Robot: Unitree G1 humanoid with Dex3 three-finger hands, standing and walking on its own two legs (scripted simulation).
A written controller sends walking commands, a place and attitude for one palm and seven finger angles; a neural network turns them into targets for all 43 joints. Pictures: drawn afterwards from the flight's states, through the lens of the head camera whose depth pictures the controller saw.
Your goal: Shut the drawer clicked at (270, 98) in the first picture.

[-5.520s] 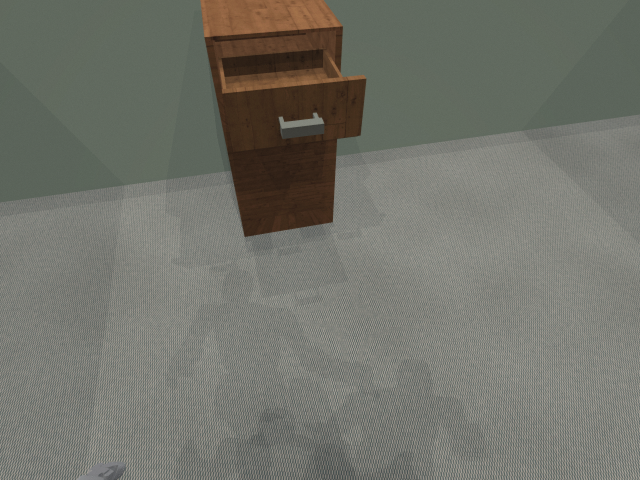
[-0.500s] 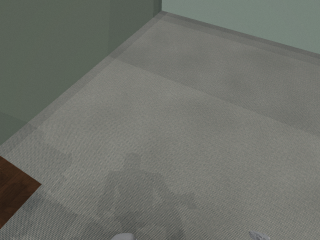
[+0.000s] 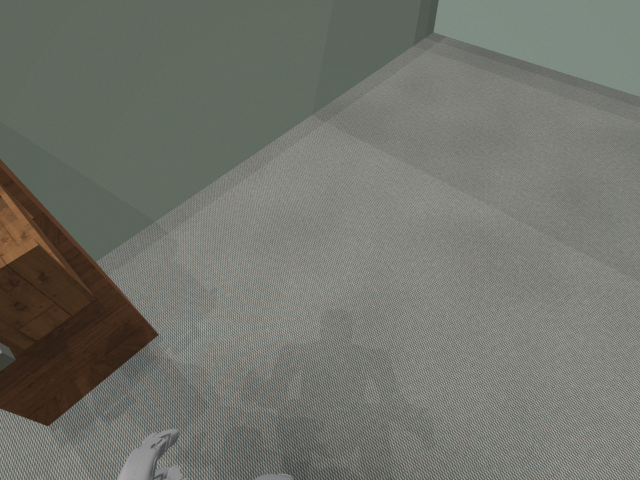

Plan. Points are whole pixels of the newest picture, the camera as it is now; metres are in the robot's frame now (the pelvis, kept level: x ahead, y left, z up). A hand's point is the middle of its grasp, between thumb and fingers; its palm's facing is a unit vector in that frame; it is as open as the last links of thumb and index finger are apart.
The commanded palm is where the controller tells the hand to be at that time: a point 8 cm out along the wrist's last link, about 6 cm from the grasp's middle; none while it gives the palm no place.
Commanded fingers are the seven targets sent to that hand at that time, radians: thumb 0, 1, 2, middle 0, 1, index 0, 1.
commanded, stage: turn to face it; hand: left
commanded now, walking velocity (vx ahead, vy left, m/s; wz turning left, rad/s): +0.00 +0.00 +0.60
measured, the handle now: out of the picture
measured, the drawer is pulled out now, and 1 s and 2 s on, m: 0.30 0.30 0.30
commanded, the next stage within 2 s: take the last steps up to it in 1.20 s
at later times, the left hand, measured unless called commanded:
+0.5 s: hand out of the picture -0.05 +0.25 -0.18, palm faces +0.37 -0.88 -0.28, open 7.4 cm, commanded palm none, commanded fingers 0.00 0.90 0.90 -0.20 -0.30 -0.20 -0.30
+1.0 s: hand out of the picture -0.01 +0.21 -0.12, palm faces +0.58 -0.76 -0.30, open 7.4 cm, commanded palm none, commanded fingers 0.00 0.90 0.90 -0.20 -0.30 -0.20 -0.30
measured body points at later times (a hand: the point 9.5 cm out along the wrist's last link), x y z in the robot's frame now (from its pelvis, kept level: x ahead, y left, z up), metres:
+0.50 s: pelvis -0.01 +0.03 +0.00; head +0.03 +0.06 +0.44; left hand -0.07 +0.30 -0.15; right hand +0.21 -0.18 -0.12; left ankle -0.03 +0.13 -0.73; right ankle +0.00 -0.11 -0.68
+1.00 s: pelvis +0.01 -0.02 +0.01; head +0.06 -0.04 +0.46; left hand -0.04 +0.25 -0.10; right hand +0.21 -0.20 -0.15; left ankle -0.08 +0.09 -0.64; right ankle +0.07 -0.10 -0.73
